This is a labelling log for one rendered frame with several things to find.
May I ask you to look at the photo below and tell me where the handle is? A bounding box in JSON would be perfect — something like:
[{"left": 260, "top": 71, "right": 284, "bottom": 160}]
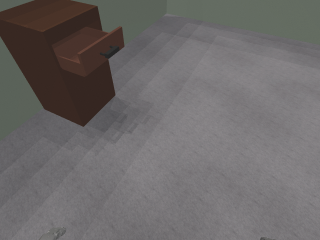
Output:
[{"left": 100, "top": 45, "right": 120, "bottom": 59}]

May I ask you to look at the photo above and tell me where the left robot hand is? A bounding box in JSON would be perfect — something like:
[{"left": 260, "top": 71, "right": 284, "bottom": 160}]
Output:
[{"left": 39, "top": 227, "right": 67, "bottom": 240}]

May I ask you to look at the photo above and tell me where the drawer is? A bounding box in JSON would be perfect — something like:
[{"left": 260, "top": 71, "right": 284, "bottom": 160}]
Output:
[{"left": 52, "top": 26, "right": 125, "bottom": 77}]

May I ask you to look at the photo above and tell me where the cabinet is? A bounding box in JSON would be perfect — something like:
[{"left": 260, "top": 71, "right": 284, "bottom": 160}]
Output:
[{"left": 0, "top": 0, "right": 116, "bottom": 127}]

